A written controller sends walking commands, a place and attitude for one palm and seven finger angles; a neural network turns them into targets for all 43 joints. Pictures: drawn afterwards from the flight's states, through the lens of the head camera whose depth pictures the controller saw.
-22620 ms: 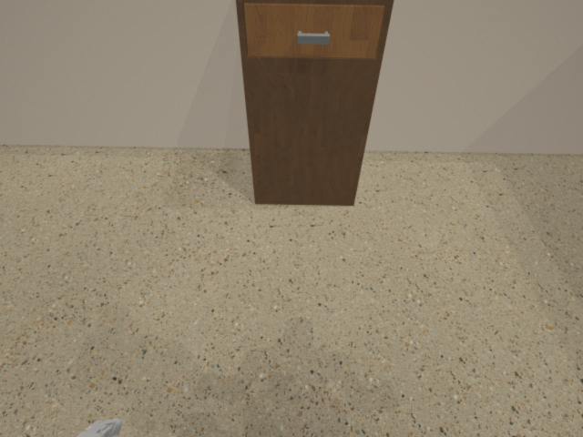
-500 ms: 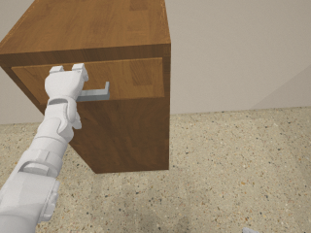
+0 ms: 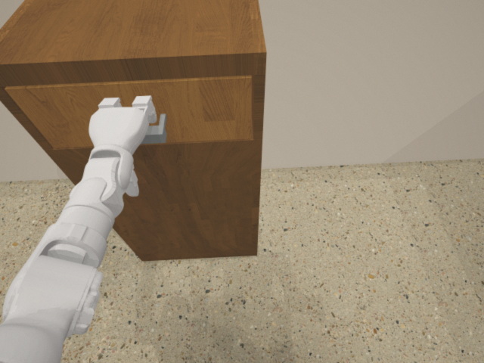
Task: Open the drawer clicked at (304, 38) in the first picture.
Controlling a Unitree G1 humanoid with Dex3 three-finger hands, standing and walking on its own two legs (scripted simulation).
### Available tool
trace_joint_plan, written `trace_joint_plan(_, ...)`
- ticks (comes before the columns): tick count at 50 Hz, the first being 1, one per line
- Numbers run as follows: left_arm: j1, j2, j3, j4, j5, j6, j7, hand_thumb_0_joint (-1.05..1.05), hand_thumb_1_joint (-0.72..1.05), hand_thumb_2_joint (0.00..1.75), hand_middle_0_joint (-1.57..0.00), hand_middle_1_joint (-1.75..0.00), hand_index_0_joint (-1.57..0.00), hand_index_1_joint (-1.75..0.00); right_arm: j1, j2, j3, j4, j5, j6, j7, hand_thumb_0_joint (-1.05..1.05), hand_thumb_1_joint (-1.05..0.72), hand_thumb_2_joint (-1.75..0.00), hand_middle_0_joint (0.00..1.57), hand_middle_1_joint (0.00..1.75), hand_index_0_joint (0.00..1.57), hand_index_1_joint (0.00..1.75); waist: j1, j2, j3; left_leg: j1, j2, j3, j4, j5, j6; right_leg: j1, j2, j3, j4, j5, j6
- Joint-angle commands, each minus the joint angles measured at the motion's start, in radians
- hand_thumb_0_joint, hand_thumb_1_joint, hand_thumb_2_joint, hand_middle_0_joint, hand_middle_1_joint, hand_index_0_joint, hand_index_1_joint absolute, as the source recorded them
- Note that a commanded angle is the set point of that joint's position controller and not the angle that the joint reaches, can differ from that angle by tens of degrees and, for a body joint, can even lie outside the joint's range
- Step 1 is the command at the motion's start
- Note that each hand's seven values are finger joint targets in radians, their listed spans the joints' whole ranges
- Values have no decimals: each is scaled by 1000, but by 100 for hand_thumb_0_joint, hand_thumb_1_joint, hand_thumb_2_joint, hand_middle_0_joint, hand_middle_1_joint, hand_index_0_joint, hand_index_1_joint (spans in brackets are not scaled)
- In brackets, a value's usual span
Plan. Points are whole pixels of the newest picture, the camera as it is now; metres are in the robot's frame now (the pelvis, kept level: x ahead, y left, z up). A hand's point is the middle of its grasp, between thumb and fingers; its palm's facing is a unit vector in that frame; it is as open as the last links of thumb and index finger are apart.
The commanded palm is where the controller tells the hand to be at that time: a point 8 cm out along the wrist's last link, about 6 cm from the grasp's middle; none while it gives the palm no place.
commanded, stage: lower the fingers behind the handle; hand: left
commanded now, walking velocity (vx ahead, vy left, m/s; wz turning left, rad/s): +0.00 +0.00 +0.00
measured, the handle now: (139, 127) +0.53 +0.22 +0.06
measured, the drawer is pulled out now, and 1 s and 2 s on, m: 0.00 0.00 0.00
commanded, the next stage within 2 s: lift the fingers back up to retry in 0.74 s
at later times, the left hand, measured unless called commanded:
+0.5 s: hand (135, 150) +0.47 +0.21 +0.06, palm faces +0.00 +0.00 -1.00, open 14.0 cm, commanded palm +0.44 +0.21 +0.09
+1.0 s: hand (134, 151) +0.47 +0.21 +0.06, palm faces -0.03 -0.01 -1.00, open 14.2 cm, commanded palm +0.44 +0.21 +0.12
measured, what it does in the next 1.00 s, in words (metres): stands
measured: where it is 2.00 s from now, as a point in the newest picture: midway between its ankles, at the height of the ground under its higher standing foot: outside the picture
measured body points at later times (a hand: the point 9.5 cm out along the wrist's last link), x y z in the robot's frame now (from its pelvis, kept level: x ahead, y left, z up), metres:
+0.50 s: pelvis +0.01 +0.00 +0.00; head +0.08 -0.02 +0.44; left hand +0.46 +0.21 +0.11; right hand +0.06 -0.28 -0.13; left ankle -0.02 +0.11 -0.72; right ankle +0.00 -0.12 -0.72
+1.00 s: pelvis +0.01 +0.00 +0.00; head +0.07 -0.02 +0.45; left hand +0.46 +0.21 +0.12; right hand +0.08 -0.26 -0.13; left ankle -0.02 +0.11 -0.72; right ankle +0.00 -0.12 -0.72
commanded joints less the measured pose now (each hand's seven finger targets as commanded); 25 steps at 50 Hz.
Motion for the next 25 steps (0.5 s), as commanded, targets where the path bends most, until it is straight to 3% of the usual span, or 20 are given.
trace_joint_plan(1,-417,187,47,-43,-7,66,3,0,-50,30,-30,-120,-30,-120,76,-140,-43,-80,1,-18,-17,0,-90,-90,20,30,20,30,-59,-82,-311,136,-22,12,-87,284,21,192,38,-7,-77,231,-26)
trace_joint_plan(2,-406,168,30,-31,-11,70,-10,0,-50,30,-30,-120,-30,-120,74,-140,-40,-85,1,-17,-19,0,-90,-90,20,30,20,30,-60,-79,-307,137,-23,14,-87,281,22,193,38,-5,-79,234,-25)
trace_joint_plan(4,-395,209,66,-36,-15,54,-32,0,-50,30,-30,-120,-30,-120,78,-145,-40,-90,-3,-16,-26,0,-90,-90,20,30,20,30,-50,-85,-339,136,-23,15,-84,301,25,229,37,-1,-75,262,-27)
trace_joint_plan(7,-333,247,99,-59,-16,5,-52,0,-50,30,-30,-120,-30,-120,75,-140,-34,-109,-4,-18,-36,0,-90,-90,20,30,20,30,-35,-92,-336,104,-21,23,-80,296,29,261,32,11,-68,289,-21)
trace_joint_plan(8,-316,202,63,-53,-9,-3,-54,0,-50,30,-30,-120,-30,-120,77,-136,-35,-112,-5,-19,-37,0,-90,-90,20,30,20,30,-39,-100,-318,99,-23,26,-80,292,30,255,32,10,-71,287,-21)
trace_joint_plan(10,-275,166,46,-73,1,-30,-53,0,-50,30,-30,-120,-30,-120,84,-132,-41,-111,-3,-24,-32,0,-90,-90,20,30,20,30,-37,-91,-292,110,-17,20,-76,308,28,217,38,1,-69,278,-26)
trace_joint_plan(12,-233,157,51,-79,-4,-41,-45,0,-50,30,-30,-120,-30,-120,86,-134,-44,-111,-3,-26,-28,0,-90,-90,20,30,20,30,-30,-93,-277,108,-17,25,-71,305,27,203,40,2,-70,271,-27)
trace_joint_plan(14,-255,159,53,-92,-9,-47,-38,0,-50,30,-30,-120,-30,-120,95,-139,-49,-103,-3,-28,-26,0,-90,-90,20,30,20,30,-41,-99,-279,107,-16,22,-66,304,27,193,41,2,-68,270,-28)
trace_joint_plan(17,-223,162,60,-75,-11,-38,-25,0,-50,30,-30,-120,-30,-120,102,-140,-52,-98,-2,-31,-20,0,-90,-90,20,30,20,30,-35,-90,-265,95,-16,25,-63,298,25,177,41,1,-60,265,-28)
trace_joint_plan(20,-223,180,81,-116,-12,-29,-13,0,-50,30,-30,-120,-30,-120,108,-138,-59,-96,-4,-27,-14,0,-90,-90,20,30,20,30,-24,-77,-340,124,-17,28,-51,368,25,221,41,3,-46,330,-29)
trace_joint_plan(22,-232,138,43,-117,-11,-10,-11,0,-50,30,-30,-120,-30,-120,100,-136,-57,-97,-2,-24,-10,0,-90,-90,20,30,20,30,-35,-69,-317,130,-16,28,-52,370,23,200,43,-3,-48,327,-29)
trace_joint_plan(24,-251,162,59,-106,-8,5,-8,0,-50,30,-30,-120,-30,-120,98,-144,-56,-90,-1,-21,-11,0,-90,-90,20,30,20,30,-39,-86,-297,117,-17,23,-55,362,23,196,44,-4,-53,318,-30)
trace_joint_plan(25,-254,135,30,-93,-6,14,-9,0,-50,30,-30,-120,-30,-120,96,-140,-55,-93,1,-20,-10,0,-90,-90,20,30,20,30,-45,-76,-283,117,-18,26,-57,345,23,184,43,-5,-56,304,-27)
